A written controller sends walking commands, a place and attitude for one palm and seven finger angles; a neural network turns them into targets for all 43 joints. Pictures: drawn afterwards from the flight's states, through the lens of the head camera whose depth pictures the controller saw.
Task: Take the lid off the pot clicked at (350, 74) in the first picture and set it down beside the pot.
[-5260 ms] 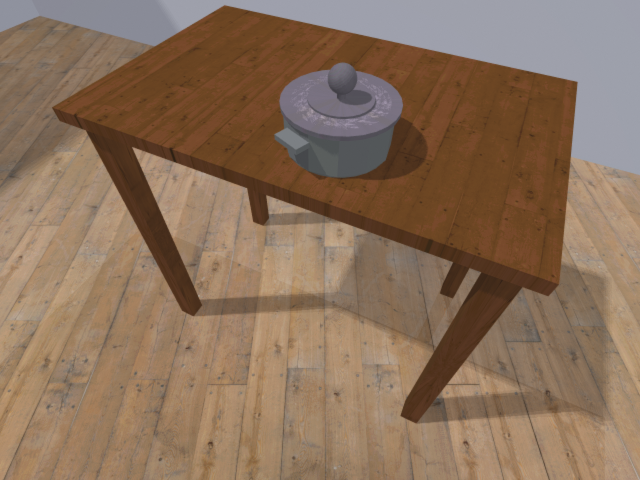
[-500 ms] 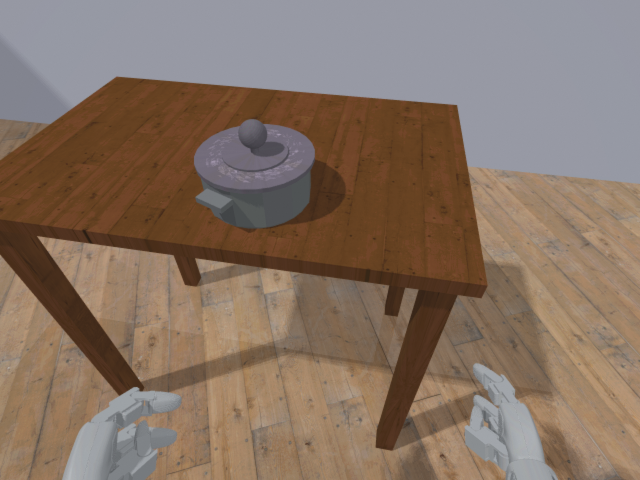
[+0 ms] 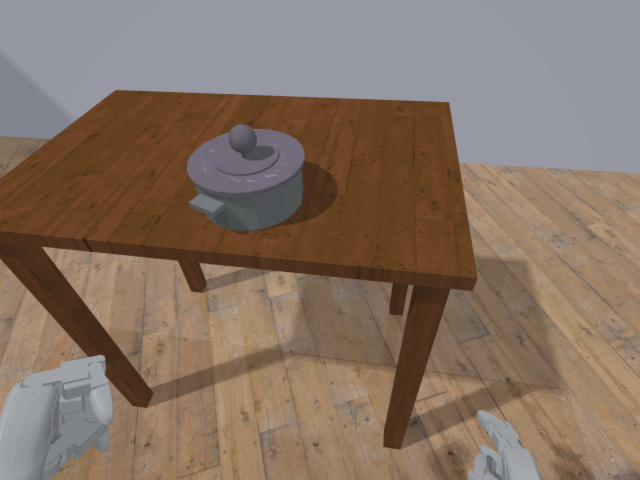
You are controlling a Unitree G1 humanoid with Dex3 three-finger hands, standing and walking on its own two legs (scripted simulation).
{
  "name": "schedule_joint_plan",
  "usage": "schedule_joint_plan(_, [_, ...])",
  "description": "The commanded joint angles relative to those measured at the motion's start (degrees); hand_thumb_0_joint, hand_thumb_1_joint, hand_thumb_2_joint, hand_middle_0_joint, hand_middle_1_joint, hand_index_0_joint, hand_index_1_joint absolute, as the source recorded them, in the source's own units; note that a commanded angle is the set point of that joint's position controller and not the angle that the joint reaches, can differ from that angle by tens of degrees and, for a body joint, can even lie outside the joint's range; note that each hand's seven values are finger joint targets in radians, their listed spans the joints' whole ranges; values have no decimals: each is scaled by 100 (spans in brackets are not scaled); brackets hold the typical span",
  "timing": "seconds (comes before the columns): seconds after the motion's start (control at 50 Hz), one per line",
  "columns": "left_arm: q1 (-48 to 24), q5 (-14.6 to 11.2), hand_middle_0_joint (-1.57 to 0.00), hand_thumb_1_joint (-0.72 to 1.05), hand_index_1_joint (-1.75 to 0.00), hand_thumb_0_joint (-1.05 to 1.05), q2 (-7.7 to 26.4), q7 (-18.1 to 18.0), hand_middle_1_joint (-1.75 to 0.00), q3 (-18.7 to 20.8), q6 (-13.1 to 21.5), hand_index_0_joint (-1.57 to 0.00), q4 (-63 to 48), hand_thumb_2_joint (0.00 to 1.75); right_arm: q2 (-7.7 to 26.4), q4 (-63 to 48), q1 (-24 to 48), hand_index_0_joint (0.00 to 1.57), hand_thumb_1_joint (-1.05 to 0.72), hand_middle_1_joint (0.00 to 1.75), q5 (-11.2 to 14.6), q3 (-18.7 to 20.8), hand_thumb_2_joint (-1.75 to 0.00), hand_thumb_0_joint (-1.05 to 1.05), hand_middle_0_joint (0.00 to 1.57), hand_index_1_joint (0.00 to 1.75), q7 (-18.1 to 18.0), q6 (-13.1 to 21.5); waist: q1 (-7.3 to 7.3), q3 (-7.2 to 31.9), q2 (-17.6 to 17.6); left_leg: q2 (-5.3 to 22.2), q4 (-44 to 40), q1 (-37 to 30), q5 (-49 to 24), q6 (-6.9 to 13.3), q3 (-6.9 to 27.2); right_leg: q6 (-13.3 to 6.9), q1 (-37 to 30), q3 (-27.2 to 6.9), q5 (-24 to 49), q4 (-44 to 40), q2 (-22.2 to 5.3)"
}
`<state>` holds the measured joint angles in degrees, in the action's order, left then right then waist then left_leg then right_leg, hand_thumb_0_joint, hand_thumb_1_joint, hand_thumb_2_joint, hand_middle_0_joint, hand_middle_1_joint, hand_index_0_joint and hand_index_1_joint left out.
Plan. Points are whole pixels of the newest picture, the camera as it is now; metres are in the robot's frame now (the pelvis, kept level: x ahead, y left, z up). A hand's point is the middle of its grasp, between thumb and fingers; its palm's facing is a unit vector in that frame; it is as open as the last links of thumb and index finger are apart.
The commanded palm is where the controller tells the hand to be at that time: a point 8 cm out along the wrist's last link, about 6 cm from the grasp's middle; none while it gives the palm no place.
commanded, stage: raise the hand higher, near the body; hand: left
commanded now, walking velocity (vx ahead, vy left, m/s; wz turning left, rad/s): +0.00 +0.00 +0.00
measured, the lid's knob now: (242, 138) +0.57 +0.20 +0.16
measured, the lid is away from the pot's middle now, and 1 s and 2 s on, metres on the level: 0.00 0.00 0.00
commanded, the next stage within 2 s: reach forward and open the fingers in 0.60 s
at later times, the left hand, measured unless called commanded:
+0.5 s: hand (80, 352) +0.17 +0.24 +0.17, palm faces +0.38 -0.84 -0.40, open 3.1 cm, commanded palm +0.12 +0.28 +0.19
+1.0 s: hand (46, 315) +0.20 +0.28 +0.19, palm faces +0.29 -0.13 -0.95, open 2.9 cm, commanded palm +0.16 +0.28 +0.24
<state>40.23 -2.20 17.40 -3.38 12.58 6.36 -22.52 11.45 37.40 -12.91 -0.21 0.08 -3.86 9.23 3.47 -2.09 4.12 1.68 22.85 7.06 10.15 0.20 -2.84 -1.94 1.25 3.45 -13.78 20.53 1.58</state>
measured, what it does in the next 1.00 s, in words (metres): stands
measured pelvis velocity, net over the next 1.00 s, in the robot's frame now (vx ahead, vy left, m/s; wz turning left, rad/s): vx -0.02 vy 0.02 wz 0.01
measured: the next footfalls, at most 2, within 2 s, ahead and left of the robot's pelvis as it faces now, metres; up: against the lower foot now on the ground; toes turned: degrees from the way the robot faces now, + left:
none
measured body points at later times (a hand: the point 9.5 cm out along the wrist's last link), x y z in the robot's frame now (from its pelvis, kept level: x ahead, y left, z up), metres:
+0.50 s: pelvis +0.01 +0.01 +0.00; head -0.01 +0.00 +0.45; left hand +0.15 +0.29 +0.19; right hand +0.22 -0.18 -0.06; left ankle +0.03 +0.12 -0.74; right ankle -0.02 -0.09 -0.74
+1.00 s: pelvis -0.02 +0.02 -0.01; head -0.02 -0.04 +0.44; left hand +0.18 +0.29 +0.24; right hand +0.22 -0.19 -0.10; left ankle +0.03 +0.12 -0.74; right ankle -0.02 -0.09 -0.74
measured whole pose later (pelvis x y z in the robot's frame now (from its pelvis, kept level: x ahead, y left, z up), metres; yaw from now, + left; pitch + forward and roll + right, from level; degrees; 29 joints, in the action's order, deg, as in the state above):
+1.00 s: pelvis -0.02 +0.02 -0.01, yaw +1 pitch -3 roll +0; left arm 16.9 36.4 34.3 -0.6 11.5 -11.5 -30.5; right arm 16.2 34.6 -3.9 1.5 -1.0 -1.0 -4.5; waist 6.6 -1.0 7.5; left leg -0.6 26.5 13.7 10.1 1.7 -3.1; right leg -0.6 9.5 3.4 -16.1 28.3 -1.0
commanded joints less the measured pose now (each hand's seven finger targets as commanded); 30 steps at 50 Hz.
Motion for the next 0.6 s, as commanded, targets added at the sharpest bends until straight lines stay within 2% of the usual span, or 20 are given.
schedule_joint_plan(0.0, [-90, -9, -130, 90, -150, 0, 894, -163, -150, 673, 411, -130, -1626, 90, 612, -1178, 1075, 20, -90, 30, -9, 180, -90, 0, 20, 30, -79, 504, 128, 329, -167, -122, -156, -677, -554, 203, 117, 201, 832, -271, 472, -660, -165])
schedule_joint_plan(0.02, [-84, -8, -130, 90, -150, 0, 964, -178, -150, 752, 383, -130, -1638, 90, 606, -1157, 1106, 20, -90, 30, -13, 177, -90, 0, 20, 30, -70, 520, 143, 300, -108, -116, -164, -697, -570, 191, 121, 200, 853, -255, 529, -670, -138])
schedule_joint_plan(0.04, [-203, -20, -130, 90, -150, 0, 918, -191, -150, 727, 386, -130, -1660, 90, 585, -1142, 1079, 20, -90, 30, -13, 162, -90, 0, 20, 30, -79, 522, 108, 246, -255, -115, -189, -641, -541, 188, 146, 199, 831, -231, 498, -651, -136])
schedule_joint_plan(0.06, [-252, -8, -130, 90, -150, 0, 906, -200, -150, 737, 385, -130, -1613, 90, 583, -1112, 1099, 20, -90, 30, -11, 163, -90, 0, 20, 30, -87, 524, 105, 108, -260, -116, -198, -621, -535, 183, 139, 196, 893, -233, 501, -673, -129])
schedule_joint_plan(0.1, [-199, -31, -130, 90, -150, 0, 839, -194, -150, 734, 369, -130, -1534, 90, 583, -1096, 1068, 20, -90, 30, -11, 164, -90, 0, 20, 30, -81, 491, 114, 70, -318, -114, -217, -621, -575, 191, 144, 191, 870, -224, 583, -651, -125])
schedule_joint_plan(0.12, [-173, -40, -130, 90, -150, 0, 950, -200, -150, 874, 345, -130, -1518, 90, 598, -1095, 1113, 20, -90, 30, 5, 186, -90, 0, 20, 30, -75, 475, 136, 40, -245, -108, -217, -650, -598, 176, 131, 187, 910, -233, 621, -696, -94])
schedule_joint_plan(0.16, [-293, -37, -130, 90, -150, 0, 834, -182, -150, 728, 385, -130, -1750, 90, 588, -1125, 1071, 20, -90, 30, -10, 149, -90, 0, 20, 30, -66, 484, 120, 159, -79, -114, -214, -688, -726, 173, 140, 181, 793, -220, 800, -587, -115])
schedule_joint_plan(0.18, [-290, -50, -130, 90, -150, 0, 857, -182, -150, 769, 376, -130, -1755, 90, 587, -1113, 1066, 20, -90, 30, -14, 148, -90, 0, 20, 30, -61, 468, 122, 166, -159, -111, -218, -688, -762, 167, 150, 183, 768, -203, 860, -573, -99])
schedule_joint_plan(0.22, [-391, -54, -130, 90, -150, 0, 938, -180, -150, 847, 370, -130, -1980, 90, 621, -1141, 1077, 20, -90, 30, -26, 135, -90, 0, 20, 30, -28, 480, 142, 326, 89, -124, -184, -750, -906, 145, 159, 173, 692, -217, 1037, -531, -71])
schedule_joint_plan(0.28, [-647, -61, -130, 90, -150, 0, 883, -185, -150, 787, 377, -130, -2052, 90, 610, -1143, 1054, 20, -90, 30, -36, 96, -90, 0, 20, 30, -17, 455, 108, 196, -61, -104, -212, -727, -916, 134, 209, 162, 721, -180, 1018, -509, -68])
schedule_joint_plan(0.32, [-740, -85, -130, 90, -150, 0, 985, -189, -150, 931, 339, -130, -1998, 90, 637, -1125, 1066, 20, -90, 30, -40, 91, -90, 0, 20, 30, 1, 425, 127, 157, -107, -109, -230, -723, -903, 120, 228, 151, 735, -185, 1004, -553, -25])
schedule_joint_plan(0.36, [-863, -93, -130, 90, -150, 0, 888, -172, -150, 863, 355, -130, -2002, 90, 610, -1128, 1054, 20, -90, 30, -45, 59, -90, 0, 20, 30, 13, 392, 117, 107, -42, -87, -266, -689, -861, 104, 242, 141, 705, -172, 955, -490, -60])
schedule_joint_plan(0.42, [-1055, -117, -130, 90, -150, 0, 962, -160, -150, 949, 367, -130, -2176, 90, 648, -1144, 1075, 20, -90, 30, -54, 51, -90, 0, 20, 30, 45, 392, 132, 211, 35, -96, -244, -760, -918, 95, 254, 134, 696, -200, 1009, -520, -28])
schedule_joint_plan(0.48, [-1313, -139, -130, 90, -150, 0, 1019, -182, -150, 1036, 393, -130, -2113, 90, 629, -1108, 1063, 20, -90, 30, -71, 24, -90, 0, 20, 30, 37, 375, 129, 232, -172, -71, -293, -715, -737, 95, 294, 135, 664, -180, 804, -523, -63])
schedule_joint_plan(0.52, [-1310, -158, -130, 90, -150, 0, 1134, -202, -150, 1206, 402, -130, -2158, 90, 642, -1104, 1094, 20, -90, 30, -69, 33, -90, 0, 20, 30, 38, 378, 164, 324, -49, -79, -272, -764, -769, 87, 270, 127, 643, -212, 854, -554, -41])
schedule_joint_plan(0.56, [-1436, -167, -130, 90, -150, 0, 1074, -198, -150, 1180, 421, -130, -2085, 90, 618, -1071, 1088, 20, -90, 30, -75, 14, -90, 0, 20, 30, 35, 356, 154, 286, -138, -70, -283, -717, -786, 90, 281, 121, 613, -195, 877, -518, -77])
schedule_joint_plan(0.58, [-1557, -162, -130, 90, -150, 0, 1006, -184, -150, 1122, 443, -130, -2166, 90, 636, -1057, 1078, 20, -90, 30, -76, 18, -90, 0, 20, 30, 46, 351, 132, 345, 22, -66, -275, -760, -810, 82, 268, 119, 603, -203, 876, -508, -86])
